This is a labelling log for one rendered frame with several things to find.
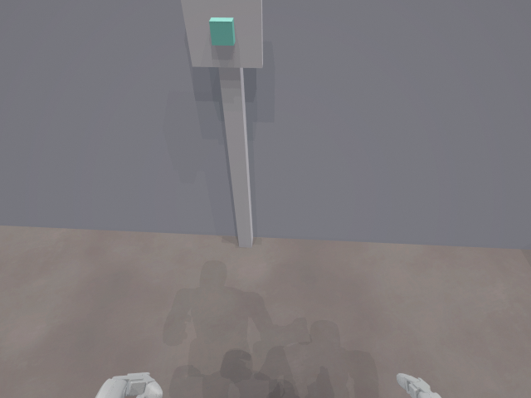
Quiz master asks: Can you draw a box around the panel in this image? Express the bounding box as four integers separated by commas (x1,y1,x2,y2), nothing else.
181,0,263,248

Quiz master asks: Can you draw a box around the button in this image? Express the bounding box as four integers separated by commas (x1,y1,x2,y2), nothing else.
209,17,235,46

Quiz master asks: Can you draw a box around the left robot hand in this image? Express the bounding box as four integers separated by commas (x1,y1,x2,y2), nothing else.
95,372,163,398

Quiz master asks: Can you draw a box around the right robot hand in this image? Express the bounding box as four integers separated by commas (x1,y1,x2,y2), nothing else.
397,373,441,398

